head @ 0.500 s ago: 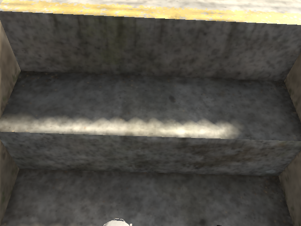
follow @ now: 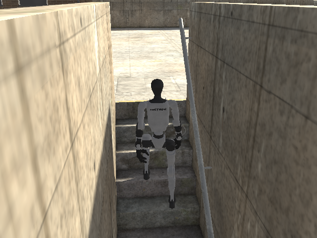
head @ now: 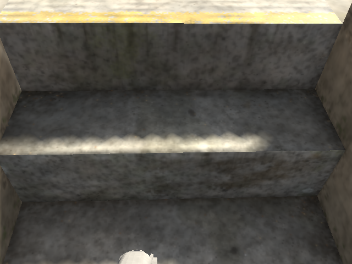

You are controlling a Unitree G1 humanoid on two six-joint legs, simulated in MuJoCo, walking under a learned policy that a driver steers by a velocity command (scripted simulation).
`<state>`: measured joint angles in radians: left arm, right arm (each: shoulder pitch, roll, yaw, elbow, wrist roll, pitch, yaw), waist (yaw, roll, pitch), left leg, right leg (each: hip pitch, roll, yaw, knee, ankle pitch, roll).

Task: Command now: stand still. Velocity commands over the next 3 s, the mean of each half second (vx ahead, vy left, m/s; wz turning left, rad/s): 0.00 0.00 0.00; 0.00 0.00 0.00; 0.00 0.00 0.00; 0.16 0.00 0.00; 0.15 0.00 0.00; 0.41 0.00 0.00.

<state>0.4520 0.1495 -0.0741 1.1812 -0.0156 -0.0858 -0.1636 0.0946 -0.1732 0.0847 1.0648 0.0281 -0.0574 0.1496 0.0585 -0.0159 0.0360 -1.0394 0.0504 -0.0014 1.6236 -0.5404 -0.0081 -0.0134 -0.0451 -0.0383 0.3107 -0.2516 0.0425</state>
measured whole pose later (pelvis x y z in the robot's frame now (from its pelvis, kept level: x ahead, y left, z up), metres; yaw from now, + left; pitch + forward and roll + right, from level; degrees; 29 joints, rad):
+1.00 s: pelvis +0.00 +0.00 +0.00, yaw -1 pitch -2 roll +0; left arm 0.49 0.16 -0.10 1.17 -0.02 -0.11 -0.15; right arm 0.15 -0.18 0.11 1.06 0.04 -0.08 0.13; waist 0.08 -0.02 0.03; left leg -1.05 0.05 0.01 1.64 -0.55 0.00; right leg -0.04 -0.06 -0.04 0.34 -0.27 0.06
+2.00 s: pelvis +0.03 +0.01 +0.01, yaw +0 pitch +2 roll +2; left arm 0.46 0.19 -0.09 1.21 -0.01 -0.10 -0.14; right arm 0.07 -0.13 0.11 1.07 0.01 -0.06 0.14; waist 0.07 -0.09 0.01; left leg -1.08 0.01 0.05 1.61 -0.59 0.06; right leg -0.04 -0.12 -0.05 0.24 -0.24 0.06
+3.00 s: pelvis +0.03 +0.03 +0.01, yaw -3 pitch +7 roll +2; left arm 0.36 0.28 -0.05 1.16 0.03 -0.07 -0.08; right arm 0.18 -0.12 0.07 1.01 -0.02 -0.02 0.06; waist -0.01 -0.13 -0.05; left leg -1.13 -0.01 0.10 1.65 -0.80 0.14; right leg -0.13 -0.17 -0.04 0.23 -0.23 0.00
